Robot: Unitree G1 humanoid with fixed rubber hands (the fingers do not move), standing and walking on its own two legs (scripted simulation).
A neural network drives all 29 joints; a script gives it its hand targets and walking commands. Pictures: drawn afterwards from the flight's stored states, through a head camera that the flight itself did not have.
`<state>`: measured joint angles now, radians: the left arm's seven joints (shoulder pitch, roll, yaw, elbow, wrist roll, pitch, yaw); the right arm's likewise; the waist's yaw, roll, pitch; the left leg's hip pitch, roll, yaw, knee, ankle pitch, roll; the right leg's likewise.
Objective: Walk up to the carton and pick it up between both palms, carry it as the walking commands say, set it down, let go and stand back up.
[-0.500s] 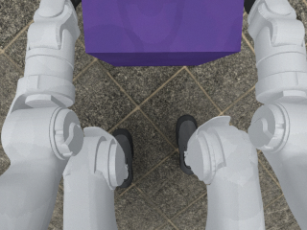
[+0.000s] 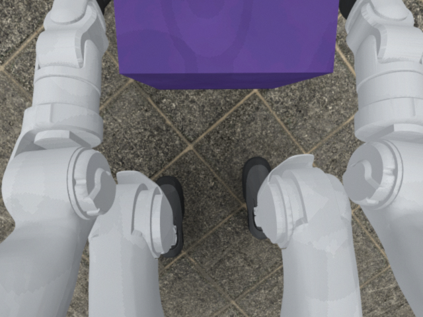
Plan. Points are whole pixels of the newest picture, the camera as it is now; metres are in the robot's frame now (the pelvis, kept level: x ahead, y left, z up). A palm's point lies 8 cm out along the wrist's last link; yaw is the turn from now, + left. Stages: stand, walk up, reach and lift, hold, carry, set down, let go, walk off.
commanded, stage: set down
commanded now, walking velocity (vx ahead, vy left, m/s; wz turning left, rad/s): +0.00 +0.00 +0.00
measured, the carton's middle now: out of the picture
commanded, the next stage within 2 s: none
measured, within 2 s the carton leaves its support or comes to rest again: neither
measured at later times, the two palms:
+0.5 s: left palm out of the picture +0.57 +0.12 -0.16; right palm (345, 0) +0.54 -0.23 -0.17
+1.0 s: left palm out of the picture +0.58 +0.16 -0.15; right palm out of the picture +0.54 -0.27 -0.14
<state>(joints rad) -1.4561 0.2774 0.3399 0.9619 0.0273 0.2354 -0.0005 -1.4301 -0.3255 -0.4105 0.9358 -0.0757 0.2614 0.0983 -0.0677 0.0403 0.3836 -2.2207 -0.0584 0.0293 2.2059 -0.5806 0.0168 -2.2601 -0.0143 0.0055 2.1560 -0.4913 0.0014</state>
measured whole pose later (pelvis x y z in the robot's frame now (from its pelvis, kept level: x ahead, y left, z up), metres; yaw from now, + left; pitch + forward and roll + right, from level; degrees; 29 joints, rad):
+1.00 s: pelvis +0.01 -0.01 +0.00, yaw -1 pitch +37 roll +0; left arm -1.41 0.42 0.07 1.02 -0.22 0.12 0.10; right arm -1.36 -0.46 -0.17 1.04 0.24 0.08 -0.05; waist -0.04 0.01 0.34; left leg -2.22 -0.05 0.00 2.21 -0.63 0.00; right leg -2.27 0.00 -0.02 2.16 -0.52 -0.01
